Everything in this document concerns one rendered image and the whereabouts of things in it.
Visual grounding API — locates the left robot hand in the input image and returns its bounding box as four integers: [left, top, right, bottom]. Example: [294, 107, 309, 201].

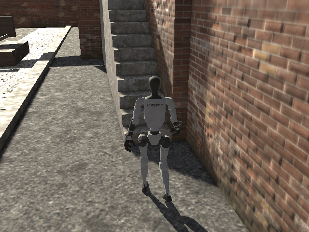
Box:
[124, 139, 135, 152]

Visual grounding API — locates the right robot forearm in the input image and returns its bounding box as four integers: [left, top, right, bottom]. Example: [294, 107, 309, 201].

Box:
[172, 115, 180, 130]

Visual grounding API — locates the robot right upper arm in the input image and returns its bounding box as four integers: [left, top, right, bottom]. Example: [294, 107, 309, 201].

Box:
[165, 97, 178, 123]

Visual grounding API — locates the robot foot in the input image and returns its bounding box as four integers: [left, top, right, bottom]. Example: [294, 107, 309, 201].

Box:
[162, 193, 172, 202]
[142, 181, 148, 193]

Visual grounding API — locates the robot right foot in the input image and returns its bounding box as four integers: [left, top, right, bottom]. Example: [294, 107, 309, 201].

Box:
[162, 193, 172, 202]

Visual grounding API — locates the robot left upper arm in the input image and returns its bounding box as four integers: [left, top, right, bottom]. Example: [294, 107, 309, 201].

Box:
[132, 97, 145, 125]

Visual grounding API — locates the left robot forearm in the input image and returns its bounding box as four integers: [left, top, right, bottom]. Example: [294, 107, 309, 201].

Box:
[126, 117, 136, 140]

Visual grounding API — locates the robot left foot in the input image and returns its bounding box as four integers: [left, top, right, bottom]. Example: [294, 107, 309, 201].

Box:
[142, 181, 148, 193]

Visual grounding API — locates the right robot hand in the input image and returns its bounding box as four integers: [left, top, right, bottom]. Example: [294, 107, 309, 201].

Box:
[169, 128, 180, 136]

